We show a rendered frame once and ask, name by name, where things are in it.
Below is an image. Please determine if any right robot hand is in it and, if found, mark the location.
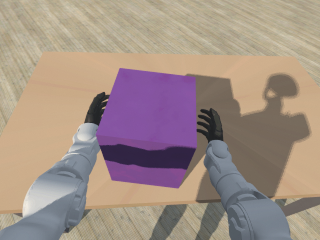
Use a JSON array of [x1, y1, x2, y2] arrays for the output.
[[196, 108, 224, 143]]

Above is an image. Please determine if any right robot upper arm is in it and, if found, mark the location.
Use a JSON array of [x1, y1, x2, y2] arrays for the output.
[[227, 198, 293, 240]]

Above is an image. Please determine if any carton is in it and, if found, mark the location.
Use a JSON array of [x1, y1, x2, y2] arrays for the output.
[[95, 68, 197, 189]]

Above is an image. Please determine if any right robot forearm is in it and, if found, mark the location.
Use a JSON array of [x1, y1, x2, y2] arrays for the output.
[[203, 140, 291, 236]]

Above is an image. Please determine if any left robot hand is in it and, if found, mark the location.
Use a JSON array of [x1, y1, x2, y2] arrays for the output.
[[84, 92, 110, 126]]

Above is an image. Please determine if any left robot upper arm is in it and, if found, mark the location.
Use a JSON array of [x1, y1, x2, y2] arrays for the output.
[[0, 173, 88, 240]]

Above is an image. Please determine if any left robot forearm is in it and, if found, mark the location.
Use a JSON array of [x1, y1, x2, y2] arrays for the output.
[[22, 122, 101, 216]]

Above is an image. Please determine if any table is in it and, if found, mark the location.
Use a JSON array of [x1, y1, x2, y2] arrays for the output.
[[0, 51, 320, 233]]

